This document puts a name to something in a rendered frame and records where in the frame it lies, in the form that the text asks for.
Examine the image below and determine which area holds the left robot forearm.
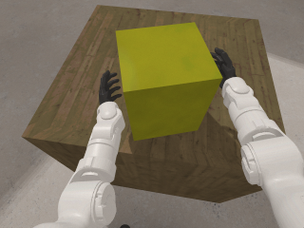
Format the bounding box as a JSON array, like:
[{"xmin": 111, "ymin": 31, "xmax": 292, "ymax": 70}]
[{"xmin": 58, "ymin": 102, "xmax": 125, "ymax": 217}]

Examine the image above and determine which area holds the robot right upper arm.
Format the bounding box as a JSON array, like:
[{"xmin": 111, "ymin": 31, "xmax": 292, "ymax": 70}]
[{"xmin": 240, "ymin": 136, "xmax": 304, "ymax": 228}]

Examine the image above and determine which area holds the robot left hand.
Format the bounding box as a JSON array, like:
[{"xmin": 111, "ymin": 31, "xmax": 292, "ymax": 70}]
[{"xmin": 99, "ymin": 70, "xmax": 123, "ymax": 105}]

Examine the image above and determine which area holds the carton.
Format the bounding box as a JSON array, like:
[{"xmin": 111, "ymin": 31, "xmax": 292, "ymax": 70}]
[{"xmin": 115, "ymin": 22, "xmax": 223, "ymax": 141}]

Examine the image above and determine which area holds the pedestal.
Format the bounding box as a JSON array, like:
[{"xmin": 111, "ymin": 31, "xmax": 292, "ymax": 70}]
[{"xmin": 21, "ymin": 5, "xmax": 286, "ymax": 203}]

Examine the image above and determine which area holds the robot left upper arm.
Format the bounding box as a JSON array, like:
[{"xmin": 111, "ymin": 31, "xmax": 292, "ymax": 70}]
[{"xmin": 33, "ymin": 180, "xmax": 117, "ymax": 228}]

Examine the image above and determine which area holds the right robot forearm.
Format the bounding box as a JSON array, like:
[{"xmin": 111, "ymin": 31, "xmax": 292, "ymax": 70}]
[{"xmin": 221, "ymin": 77, "xmax": 304, "ymax": 172}]

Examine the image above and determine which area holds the robot right hand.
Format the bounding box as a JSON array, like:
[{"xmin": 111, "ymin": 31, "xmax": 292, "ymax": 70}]
[{"xmin": 210, "ymin": 47, "xmax": 237, "ymax": 89}]

